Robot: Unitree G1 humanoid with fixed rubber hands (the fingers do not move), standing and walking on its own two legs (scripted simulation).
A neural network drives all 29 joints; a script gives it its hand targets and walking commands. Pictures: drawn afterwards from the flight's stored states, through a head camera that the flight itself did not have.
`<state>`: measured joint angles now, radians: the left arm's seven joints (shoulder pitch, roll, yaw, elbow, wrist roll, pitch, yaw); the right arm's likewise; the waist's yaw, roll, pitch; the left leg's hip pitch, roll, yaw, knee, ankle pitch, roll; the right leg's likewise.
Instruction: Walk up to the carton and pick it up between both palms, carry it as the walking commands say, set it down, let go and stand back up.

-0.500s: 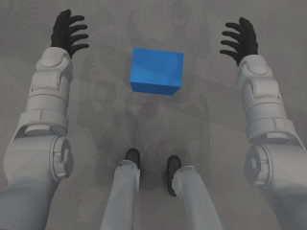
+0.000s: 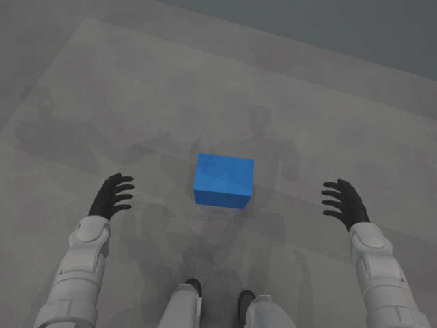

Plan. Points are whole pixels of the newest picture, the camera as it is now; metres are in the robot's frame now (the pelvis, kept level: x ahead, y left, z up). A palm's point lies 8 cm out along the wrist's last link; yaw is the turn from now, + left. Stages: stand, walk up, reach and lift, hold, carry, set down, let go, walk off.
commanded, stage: let go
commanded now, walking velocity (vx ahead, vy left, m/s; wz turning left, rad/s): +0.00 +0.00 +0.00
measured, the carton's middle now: (222, 183) +0.55 -0.01 -0.61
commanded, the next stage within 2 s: stand in 0.82 s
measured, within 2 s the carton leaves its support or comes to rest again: neither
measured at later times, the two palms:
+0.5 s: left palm (75, 285) +0.20 +0.23 -0.02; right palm (396, 290) +0.21 -0.25 -0.01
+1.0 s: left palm (63, 298) +0.18 +0.25 -0.03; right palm (410, 301) +0.19 -0.27 -0.02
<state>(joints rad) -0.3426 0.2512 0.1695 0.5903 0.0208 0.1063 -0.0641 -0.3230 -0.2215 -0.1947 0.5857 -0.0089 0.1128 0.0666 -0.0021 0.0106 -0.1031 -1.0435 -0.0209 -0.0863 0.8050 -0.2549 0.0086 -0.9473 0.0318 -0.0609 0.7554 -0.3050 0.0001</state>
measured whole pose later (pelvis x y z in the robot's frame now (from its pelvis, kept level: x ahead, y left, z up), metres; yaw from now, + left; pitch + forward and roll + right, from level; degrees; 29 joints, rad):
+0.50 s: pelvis +0.03 -0.01 +0.05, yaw +1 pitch +0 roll -1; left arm 0.20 0.21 0.07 0.43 0.02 0.12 -0.07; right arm 0.16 -0.19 -0.12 0.52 -0.01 0.11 0.09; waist 0.00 -0.01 0.01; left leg -0.28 -0.02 -0.07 0.52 -0.25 0.01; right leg -0.18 0.03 -0.03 0.44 -0.27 0.00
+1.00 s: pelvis +0.04 -0.02 +0.05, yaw +1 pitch -1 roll +0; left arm 0.22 0.30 0.07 0.55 0.02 0.07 -0.02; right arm 0.19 -0.21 -0.11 0.58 -0.02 0.08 0.02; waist 0.00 -0.03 0.02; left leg -0.23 -0.02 -0.06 0.51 -0.25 0.00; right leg -0.15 0.03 -0.03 0.47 -0.30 -0.01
